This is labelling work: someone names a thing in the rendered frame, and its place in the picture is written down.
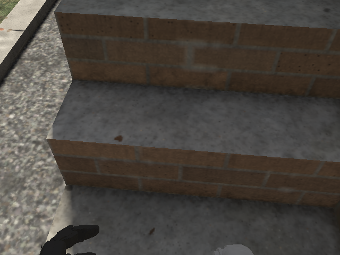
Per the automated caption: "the right robot thigh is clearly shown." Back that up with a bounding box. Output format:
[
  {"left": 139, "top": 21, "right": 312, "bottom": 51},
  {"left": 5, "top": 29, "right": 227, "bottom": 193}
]
[{"left": 212, "top": 244, "right": 254, "bottom": 255}]

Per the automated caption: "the left robot hand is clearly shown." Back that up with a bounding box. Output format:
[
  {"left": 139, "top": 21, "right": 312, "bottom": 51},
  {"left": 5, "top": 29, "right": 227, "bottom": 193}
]
[{"left": 40, "top": 225, "right": 99, "bottom": 255}]

